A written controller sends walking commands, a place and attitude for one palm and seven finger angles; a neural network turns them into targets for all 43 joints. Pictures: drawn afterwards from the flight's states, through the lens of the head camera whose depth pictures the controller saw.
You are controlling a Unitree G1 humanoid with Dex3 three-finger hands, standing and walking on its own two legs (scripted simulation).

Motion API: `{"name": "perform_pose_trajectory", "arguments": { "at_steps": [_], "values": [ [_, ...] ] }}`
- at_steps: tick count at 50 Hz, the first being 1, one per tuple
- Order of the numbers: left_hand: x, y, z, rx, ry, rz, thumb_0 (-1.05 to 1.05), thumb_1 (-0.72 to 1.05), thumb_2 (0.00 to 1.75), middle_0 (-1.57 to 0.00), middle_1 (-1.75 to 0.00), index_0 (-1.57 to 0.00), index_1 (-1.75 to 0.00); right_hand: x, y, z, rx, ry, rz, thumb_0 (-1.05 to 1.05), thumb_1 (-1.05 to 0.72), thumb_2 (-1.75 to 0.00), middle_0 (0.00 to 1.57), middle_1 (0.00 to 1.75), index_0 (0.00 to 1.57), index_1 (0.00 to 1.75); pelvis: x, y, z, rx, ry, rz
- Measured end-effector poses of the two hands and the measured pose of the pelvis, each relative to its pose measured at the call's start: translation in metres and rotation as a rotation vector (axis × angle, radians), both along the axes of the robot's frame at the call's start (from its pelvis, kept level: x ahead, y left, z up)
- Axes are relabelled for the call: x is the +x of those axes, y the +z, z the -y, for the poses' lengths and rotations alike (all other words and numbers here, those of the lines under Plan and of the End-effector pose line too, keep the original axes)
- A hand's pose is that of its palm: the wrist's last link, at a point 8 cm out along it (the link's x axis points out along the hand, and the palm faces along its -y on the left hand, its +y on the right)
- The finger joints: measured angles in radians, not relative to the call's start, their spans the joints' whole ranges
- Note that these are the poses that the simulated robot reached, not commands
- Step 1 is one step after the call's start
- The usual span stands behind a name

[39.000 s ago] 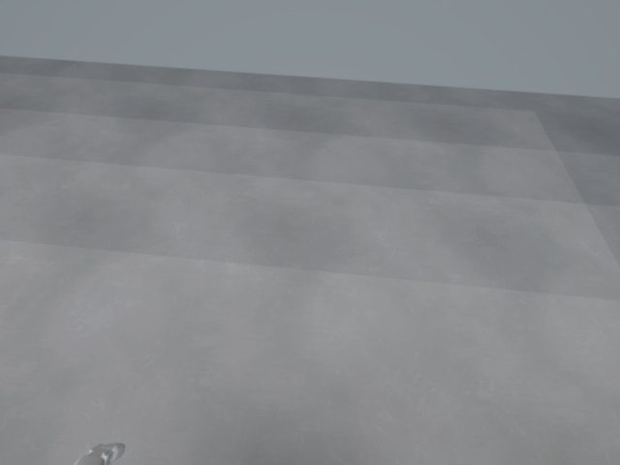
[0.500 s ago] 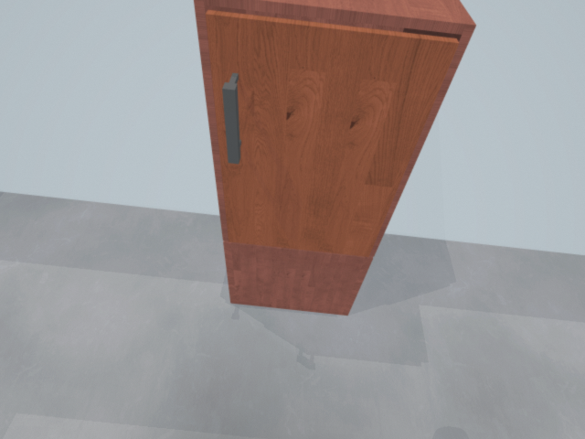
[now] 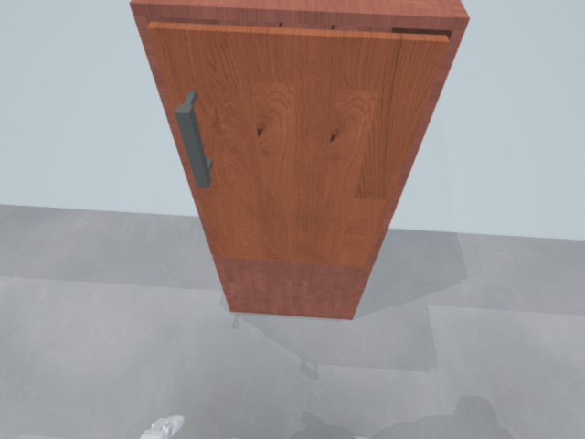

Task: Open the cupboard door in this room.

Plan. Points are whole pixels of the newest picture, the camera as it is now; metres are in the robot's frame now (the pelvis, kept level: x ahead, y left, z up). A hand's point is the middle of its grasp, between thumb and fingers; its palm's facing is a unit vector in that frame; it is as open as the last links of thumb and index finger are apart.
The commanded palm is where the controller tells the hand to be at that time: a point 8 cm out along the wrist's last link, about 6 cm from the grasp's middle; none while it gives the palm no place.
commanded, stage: come to a stop and stand still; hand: left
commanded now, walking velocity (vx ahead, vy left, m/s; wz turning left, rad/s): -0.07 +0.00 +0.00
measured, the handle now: (198, 142) +0.54 +0.18 +0.08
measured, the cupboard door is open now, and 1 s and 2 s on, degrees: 0 0 0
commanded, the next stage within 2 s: look again from close up in 0.60 s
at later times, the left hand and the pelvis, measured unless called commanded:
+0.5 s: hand out of the picture -0.04 +0.16 -0.17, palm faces -0.01 -0.98 -0.18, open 7.4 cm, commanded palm none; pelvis -0.03 +0.00 +0.01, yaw -2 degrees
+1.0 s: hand out of the picture -0.02 +0.19 -0.17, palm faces -0.02 -0.97 -0.22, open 7.4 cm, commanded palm none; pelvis -0.04 +0.02 +0.00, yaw -1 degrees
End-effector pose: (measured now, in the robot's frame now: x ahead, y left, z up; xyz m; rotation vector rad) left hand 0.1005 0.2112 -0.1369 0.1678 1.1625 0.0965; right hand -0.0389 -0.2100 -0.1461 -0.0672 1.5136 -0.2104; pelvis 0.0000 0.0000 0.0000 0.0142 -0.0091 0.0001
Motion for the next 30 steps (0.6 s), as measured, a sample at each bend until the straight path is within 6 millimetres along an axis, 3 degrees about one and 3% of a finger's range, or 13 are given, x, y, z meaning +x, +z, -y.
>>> {"name": "perform_pose_trajectory", "arguments": {
  "at_steps": [5, 8, 17, 23, 30],
  "values": [
    [-0.01, -0.012, -0.014, -0.026, 0.037, -0.007, -0.01, 0.92, 0.9, -0.2, -0.3, -0.21, -0.29, 0.031, 0.004, 0.005, -0.061, 0.032, 0.123, 0.0, -0.91, -0.9, 0.19, 0.3, 0.2, 0.3, -0.007, -0.006, -0.011, -0.006, -0.012, 0.012],
    [-0.023, -0.01, -0.024, -0.009, 0.044, -0.04, -0.01, 0.93, 0.9, -0.2, -0.3, -0.2, -0.29, 0.044, 0.01, 0.002, -0.067, 0.052, 0.178, 0.0, -0.91, -0.9, 0.19, 0.3, 0.2, 0.3, -0.011, -0.002, -0.012, -0.001, -0.019, 0.007],
    [-0.092, -0.001, -0.025, 0.045, 0.055, -0.161, 0.0, 0.92, 0.9, -0.2, -0.3, -0.2, -0.29, 0.069, 0.007, 0.01, -0.033, 0.078, 0.262, 0.01, -0.92, -0.9, 0.2, 0.3, 0.2, 0.3, -0.02, 0.001, -0.005, 0.013, -0.039, -0.003],
    [-0.135, 0.003, -0.008, 0.014, 0.046, -0.254, 0.0, 0.91, 0.9, -0.2, -0.3, -0.2, -0.29, 0.059, 0.012, 0.016, -0.028, 0.065, 0.258, 0.0, -0.93, -0.9, 0.2, 0.3, 0.2, 0.3, -0.024, 0.008, -0.001, -0.001, -0.037, 0.009],
    [-0.153, -0.001, 0.01, -0.039, 0.06, -0.279, 0.0, 0.91, 0.9, -0.2, -0.3, -0.2, -0.29, 0.019, 0.014, 0.017, -0.031, 0.07, 0.15, 0.0, -0.93, -0.9, 0.2, 0.3, 0.2, 0.3, -0.027, 0.011, 0.002, -0.01, -0.031, 0.014]
  ]
}}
